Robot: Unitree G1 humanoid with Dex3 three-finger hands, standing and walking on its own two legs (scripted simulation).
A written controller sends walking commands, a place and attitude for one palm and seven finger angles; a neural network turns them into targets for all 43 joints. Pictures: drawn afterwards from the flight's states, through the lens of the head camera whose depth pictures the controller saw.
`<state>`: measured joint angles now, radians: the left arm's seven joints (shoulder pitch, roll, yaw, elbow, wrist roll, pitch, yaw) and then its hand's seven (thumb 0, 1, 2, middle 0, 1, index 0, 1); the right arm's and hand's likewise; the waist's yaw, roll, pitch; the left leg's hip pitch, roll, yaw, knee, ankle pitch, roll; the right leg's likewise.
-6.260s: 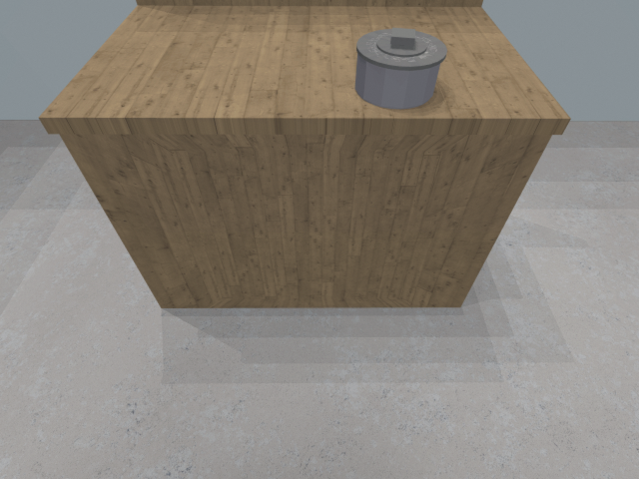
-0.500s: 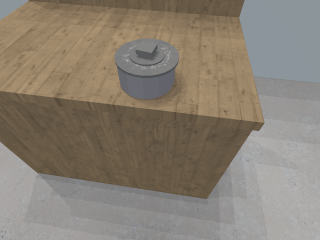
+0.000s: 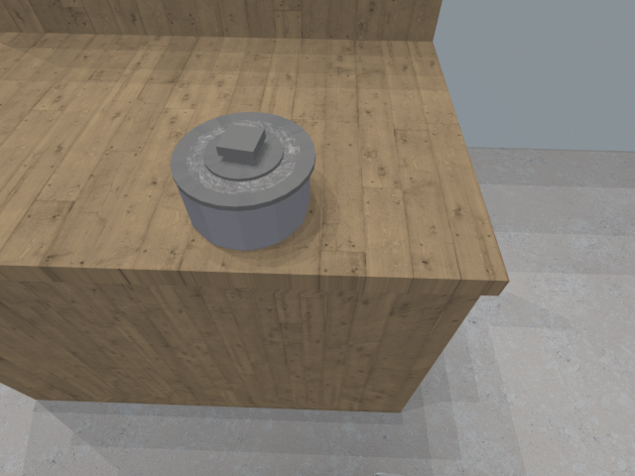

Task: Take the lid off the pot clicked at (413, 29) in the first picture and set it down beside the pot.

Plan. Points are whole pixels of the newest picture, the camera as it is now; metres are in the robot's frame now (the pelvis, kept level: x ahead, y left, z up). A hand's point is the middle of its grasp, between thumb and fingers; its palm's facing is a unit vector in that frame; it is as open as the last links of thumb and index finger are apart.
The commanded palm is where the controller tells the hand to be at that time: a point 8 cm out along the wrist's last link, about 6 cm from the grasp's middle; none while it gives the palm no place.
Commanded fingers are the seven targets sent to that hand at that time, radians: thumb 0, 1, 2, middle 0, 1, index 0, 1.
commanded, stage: come to a stop and stand still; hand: left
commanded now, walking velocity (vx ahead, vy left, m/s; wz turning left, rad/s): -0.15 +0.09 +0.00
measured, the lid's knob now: (241, 141) +0.48 +0.12 +0.16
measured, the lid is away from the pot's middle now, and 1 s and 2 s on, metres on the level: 0.00 0.00 0.00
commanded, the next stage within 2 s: look again from close up in 0.80 s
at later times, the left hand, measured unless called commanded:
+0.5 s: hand out of the picture -0.01 +0.20 -0.16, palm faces +0.07 -0.96 -0.26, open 7.4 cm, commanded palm none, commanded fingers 0.00 0.90 0.90 -0.20 -0.30 -0.20 -0.30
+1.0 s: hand out of the picture +0.00 +0.19 -0.18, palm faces -0.05 -0.97 -0.22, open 7.4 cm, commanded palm none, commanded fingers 0.00 0.90 0.90 -0.20 -0.30 -0.20 -0.30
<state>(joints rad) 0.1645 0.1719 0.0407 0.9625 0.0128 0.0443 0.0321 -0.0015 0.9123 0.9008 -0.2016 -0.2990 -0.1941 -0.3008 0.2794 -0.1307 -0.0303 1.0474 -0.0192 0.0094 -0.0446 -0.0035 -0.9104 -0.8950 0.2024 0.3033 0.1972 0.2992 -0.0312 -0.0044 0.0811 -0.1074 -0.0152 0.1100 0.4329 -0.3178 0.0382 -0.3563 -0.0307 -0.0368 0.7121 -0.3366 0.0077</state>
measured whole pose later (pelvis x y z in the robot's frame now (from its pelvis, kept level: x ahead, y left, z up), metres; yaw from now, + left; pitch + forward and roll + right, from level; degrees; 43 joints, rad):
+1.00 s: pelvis -0.04 +0.00 -0.01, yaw -3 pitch +3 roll +2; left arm 0.27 0.19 0.02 1.03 0.02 -0.01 0.02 0.00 0.91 0.90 -0.20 -0.30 -0.20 -0.30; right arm 0.37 -0.15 -0.01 1.06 -0.02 0.00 -0.02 0.00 -0.90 -0.90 0.20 0.30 0.20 0.30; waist 0.00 -0.02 0.02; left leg -0.26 -0.01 0.03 0.58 -0.37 -0.01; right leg -0.34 -0.05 0.06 0.60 -0.32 0.00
